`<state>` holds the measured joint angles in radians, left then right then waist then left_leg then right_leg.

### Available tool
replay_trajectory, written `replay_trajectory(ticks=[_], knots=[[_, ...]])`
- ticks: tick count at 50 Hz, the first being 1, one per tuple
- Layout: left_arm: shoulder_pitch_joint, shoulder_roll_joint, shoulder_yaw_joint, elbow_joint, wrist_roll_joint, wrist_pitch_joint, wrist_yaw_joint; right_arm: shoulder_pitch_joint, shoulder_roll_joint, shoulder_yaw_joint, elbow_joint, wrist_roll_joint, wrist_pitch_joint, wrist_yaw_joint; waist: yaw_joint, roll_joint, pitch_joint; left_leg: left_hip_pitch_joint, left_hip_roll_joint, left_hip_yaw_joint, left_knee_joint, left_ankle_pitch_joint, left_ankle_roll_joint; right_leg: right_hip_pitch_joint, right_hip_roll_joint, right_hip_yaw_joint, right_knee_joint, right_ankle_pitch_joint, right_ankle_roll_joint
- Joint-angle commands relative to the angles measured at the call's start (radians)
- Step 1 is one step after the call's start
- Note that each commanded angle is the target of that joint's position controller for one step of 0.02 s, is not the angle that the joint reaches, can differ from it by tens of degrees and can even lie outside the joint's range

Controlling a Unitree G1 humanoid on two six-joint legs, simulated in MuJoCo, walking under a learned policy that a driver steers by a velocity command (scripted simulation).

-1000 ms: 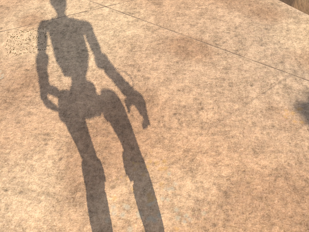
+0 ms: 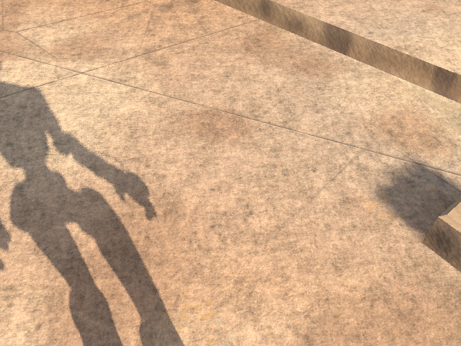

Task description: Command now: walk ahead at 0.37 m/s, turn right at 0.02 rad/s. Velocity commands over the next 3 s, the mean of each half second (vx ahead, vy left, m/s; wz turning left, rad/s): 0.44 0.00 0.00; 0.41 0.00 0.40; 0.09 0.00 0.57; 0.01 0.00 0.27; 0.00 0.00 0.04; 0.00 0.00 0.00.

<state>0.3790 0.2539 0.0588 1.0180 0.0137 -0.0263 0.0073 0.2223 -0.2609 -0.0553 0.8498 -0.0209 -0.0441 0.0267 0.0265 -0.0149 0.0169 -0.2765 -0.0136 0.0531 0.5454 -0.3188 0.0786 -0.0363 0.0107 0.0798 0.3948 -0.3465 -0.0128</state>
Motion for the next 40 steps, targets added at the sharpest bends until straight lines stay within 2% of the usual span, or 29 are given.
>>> replay_trajectory(ticks=[1, 2, 3, 4, 5, 7, 8, 10, 14, 16, 19, 20, 22, 23, 24, 25, 26, 27, 28, 29, 30, 31, 32, 35, 39, 40], knots=[[-0.159, 0.079, 0.008, -0.089, 0.006, -0.033, -0.003, 0.313, -0.144, -0.049, 0.055, -0.014, -0.021, -0.022, -0.197, 0.139, 0.005, 0.492, 0.140, -0.227, -0.224, -0.147, 0.028, -0.500, -0.032, -0.007, 0.248, -0.002, -0.098], [-0.157, 0.037, -0.003, -0.128, 0.000, -0.039, -0.008, 0.403, -0.256, -0.071, 0.075, -0.012, -0.021, -0.022, -0.197, 0.350, -0.030, 0.508, 0.380, -0.698, -0.424, -0.451, 0.131, -0.661, 0.081, -0.092, 0.527, -0.196, -0.074], [-0.168, 0.102, 0.013, -0.125, 0.020, -0.033, -0.010, 0.309, -0.183, -0.051, 0.065, -0.011, -0.012, -0.022, -0.127, 0.188, 0.063, 0.376, 0.402, -0.728, -0.441, -0.521, 0.164, -0.691, 0.011, -0.006, 0.671, -0.177, -0.097], [-0.175, 0.097, 0.013, -0.119, 0.018, -0.034, -0.024, 0.200, -0.138, -0.037, 0.031, -0.005, -0.015, -0.018, -0.075, 0.095, 0.124, 0.289, 0.364, -0.631, -0.432, -0.448, 0.155, -0.691, -0.037, 0.002, 0.699, -0.071, -0.109], [-0.160, 0.079, 0.007, -0.107, 0.012, -0.038, -0.034, 0.146, -0.109, -0.028, 0.018, -0.003, -0.023, -0.015, -0.047, 0.062, 0.122, 0.253, 0.315, -0.526, -0.439, -0.311, 0.134, -0.657, -0.066, -0.010, 0.682, 0.006, -0.103], [-0.150, 0.061, 0.002, -0.091, 0.027, -0.033, -0.044, 0.139, -0.082, -0.015, 0.029, -0.001, -0.040, -0.019, -0.029, 0.075, 0.087, 0.250, 0.245, -0.368, -0.443, -0.047, 0.106, -0.608, -0.089, -0.043, 0.650, 0.099, -0.076], [-0.156, 0.056, 0.000, -0.092, 0.029, -0.028, -0.048, 0.168, -0.077, -0.011, 0.046, 0.000, -0.046, -0.020, -0.030, 0.084, 0.071, 0.265, 0.228, -0.316, -0.435, 0.073, 0.105, -0.607, -0.087, -0.062, 0.645, 0.126, -0.064], [-0.210, 0.051, -0.002, -0.110, 0.027, -0.020, -0.051, 0.228, -0.074, -0.007, 0.081, 0.006, -0.053, -0.021, -0.036, 0.088, 0.072, 0.296, 0.218, -0.251, -0.428, 0.249, 0.112, -0.651, -0.089, -0.090, 0.613, 0.159, -0.041], [-0.378, 0.024, -0.018, -0.172, 0.023, -0.015, -0.054, 0.278, -0.062, 0.003, 0.119, 0.006, -0.052, -0.025, -0.063, 0.088, 0.105, 0.279, 0.193, -0.164, -0.429, 0.406, 0.118, -0.673, -0.077, -0.137, 0.433, 0.243, -0.009], [-0.445, 0.013, -0.026, -0.198, 0.016, -0.016, -0.056, 0.289, -0.066, 0.004, 0.131, 0.005, -0.054, -0.027, -0.075, 0.099, 0.113, 0.254, 0.187, -0.133, -0.431, 0.455, 0.114, -0.612, -0.060, -0.158, 0.323, 0.293, -0.012], [-0.485, 0.024, -0.027, -0.223, 0.011, -0.016, -0.052, 0.298, -0.078, 0.003, 0.152, 0.004, -0.055, -0.031, -0.073, 0.100, 0.122, 0.274, 0.217, -0.122, -0.424, 0.527, 0.108, -0.537, -0.045, -0.171, 0.224, 0.312, -0.044], [-0.480, 0.031, -0.024, -0.227, 0.011, -0.017, -0.048, 0.292, -0.081, 0.003, 0.157, 0.004, -0.055, -0.033, -0.064, 0.096, 0.119, 0.296, 0.229, -0.119, -0.407, 0.579, 0.104, -0.515, -0.039, -0.171, 0.205, 0.301, -0.060], [-0.402, 0.051, -0.012, -0.209, 0.012, -0.024, -0.037, 0.262, -0.095, 0.000, 0.161, 0.002, -0.052, -0.037, -0.019, 0.099, 0.074, 0.342, 0.234, -0.093, -0.291, 0.838, 0.082, -0.402, 0.001, -0.182, 0.172, 0.237, -0.096], [-0.300, 0.070, -0.001, -0.179, 0.013, -0.031, -0.028, 0.258, -0.101, -0.001, 0.166, 0.000, -0.048, -0.038, 0.022, 0.096, 0.017, 0.343, 0.223, -0.090, -0.154, 0.961, 0.069, -0.280, 0.031, -0.184, 0.150, 0.204, -0.113], [-0.130, 0.094, 0.014, -0.126, 0.018, -0.041, -0.017, 0.247, -0.102, 0.000, 0.165, 0.003, -0.043, -0.036, 0.094, 0.070, -0.072, 0.277, 0.185, -0.067, 0.047, 0.935, 0.052, -0.071, 0.039, -0.181, 0.091, 0.219, -0.135], [0.038, 0.168, 0.036, -0.096, 0.045, -0.051, -0.003, 0.253, -0.067, 0.011, 0.140, 0.010, -0.042, -0.031, 0.143, -0.009, -0.190, 0.078, 0.136, -0.045, 0.337, 0.618, 0.039, 0.181, -0.161, 0.035, 0.060, 0.056, -0.176], [0.072, 0.249, 0.053, -0.097, 0.060, -0.048, -0.003, 0.390, 0.065, 0.035, 0.126, 0.045, -0.036, -0.025, 0.064, -0.231, -0.330, -0.269, -0.036, -0.010, 0.705, -0.185, 0.001, 0.428, -0.469, 0.538, -0.050, -0.085, -0.297], [0.003, 0.191, 0.046, -0.108, 0.019, -0.038, -0.010, 0.317, -0.067, 0.002, 0.141, 0.021, -0.029, -0.033, 0.073, -0.066, -0.267, -0.331, -0.009, -0.123, 0.781, -0.156, 0.022, 0.300, -0.433, 0.608, -0.152, -0.207, -0.276], [-0.113, 0.130, 0.028, -0.124, 0.009, -0.041, -0.010, 0.224, -0.078, -0.008, 0.111, 0.019, -0.031, -0.030, 0.027, -0.040, -0.104, -0.345, 0.045, -0.124, 0.753, -0.041, 0.030, 0.137, -0.392, 0.415, -0.178, -0.183, -0.235], [-0.167, 0.078, 0.015, -0.128, 0.010, -0.052, -0.014, 0.191, -0.054, -0.004, 0.106, 0.018, -0.034, -0.025, 0.005, -0.021, -0.035, -0.307, 0.079, -0.118, 0.704, 0.023, 0.030, 0.011, -0.349, 0.289, -0.216, -0.045, -0.206], [-0.174, 0.054, 0.008, -0.120, 0.010, -0.061, -0.011, 0.185, -0.038, -0.006, 0.112, 0.006, -0.024, -0.021, -0.017, -0.032, -0.001, -0.265, 0.099, -0.118, 0.670, 0.045, 0.027, -0.063, -0.308, 0.185, -0.230, 0.057, -0.174], [-0.168, 0.033, 0.001, -0.106, 0.007, -0.068, -0.006, 0.206, -0.021, -0.005, 0.117, -0.007, -0.010, -0.013, -0.042, -0.047, 0.010, -0.222, 0.111, -0.116, 0.645, 0.054, 0.018, -0.119, -0.280, 0.106, -0.244, 0.124, -0.151], [-0.149, 0.025, -0.002, -0.097, 0.007, -0.078, -0.005, 0.204, -0.006, -0.005, 0.117, -0.010, 0.003, -0.006, -0.050, -0.046, 0.011, -0.207, 0.112, -0.111, 0.637, 0.060, 0.013, -0.138, -0.271, 0.061, -0.252, 0.177, -0.145], [-0.094, 0.047, 0.003, -0.075, -0.001, -0.099, -0.002, 0.126, 0.009, -0.008, 0.083, -0.010, 0.027, 0.008, -0.059, -0.036, 0.040, -0.297, 0.127, -0.093, 0.602, 0.128, -0.001, -0.124, -0.260, -0.049, -0.280, 0.271, -0.138], [-0.026, 0.039, -0.002, -0.055, 0.004, -0.099, 0.003, -0.024, 0.010, -0.005, 0.027, -0.005, 0.030, 0.019, -0.037, -0.031, 0.077, -0.409, 0.128, -0.059, 0.469, 0.273, -0.019, -0.079, -0.229, -0.166, -0.286, 0.385, -0.117], [-0.026, 0.036, -0.005, -0.053, 0.002, -0.099, 0.006, -0.057, 0.015, -0.001, 0.014, -0.005, 0.027, 0.021, -0.038, -0.024, 0.094, -0.398, 0.117, -0.038, 0.398, 0.300, -0.024, -0.081, -0.220, -0.204, -0.267, 0.507, -0.110]])
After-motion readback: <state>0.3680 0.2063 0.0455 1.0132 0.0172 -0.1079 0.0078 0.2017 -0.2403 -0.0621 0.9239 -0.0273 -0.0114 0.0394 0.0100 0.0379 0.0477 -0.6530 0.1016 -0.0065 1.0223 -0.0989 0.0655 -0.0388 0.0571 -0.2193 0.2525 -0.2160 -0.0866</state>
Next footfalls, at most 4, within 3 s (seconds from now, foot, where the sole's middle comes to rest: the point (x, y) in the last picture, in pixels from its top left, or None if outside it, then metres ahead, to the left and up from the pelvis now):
0.50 right None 0.40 -0.09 -0.77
1.02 left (209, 307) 0.63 0.09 -0.77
1.62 right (266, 293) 0.69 -0.08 -0.77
2.00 left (218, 343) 0.53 0.06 -0.77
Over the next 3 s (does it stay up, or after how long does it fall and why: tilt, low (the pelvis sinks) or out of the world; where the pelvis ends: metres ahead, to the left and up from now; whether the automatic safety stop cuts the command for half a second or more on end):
stays up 0.58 -0.02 0.01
